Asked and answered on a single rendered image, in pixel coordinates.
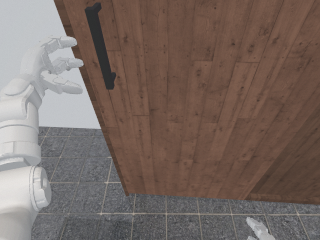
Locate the handle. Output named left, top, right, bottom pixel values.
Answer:
left=85, top=2, right=116, bottom=90

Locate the robot left upper arm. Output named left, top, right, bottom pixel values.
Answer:
left=0, top=165, right=52, bottom=240

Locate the left robot hand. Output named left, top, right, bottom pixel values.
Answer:
left=19, top=34, right=84, bottom=95

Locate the robot left forearm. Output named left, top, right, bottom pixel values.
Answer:
left=0, top=73, right=45, bottom=172

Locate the wardrobe door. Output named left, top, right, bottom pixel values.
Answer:
left=63, top=0, right=320, bottom=200
left=249, top=103, right=320, bottom=198

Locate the right robot hand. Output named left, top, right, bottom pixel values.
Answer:
left=246, top=217, right=275, bottom=240

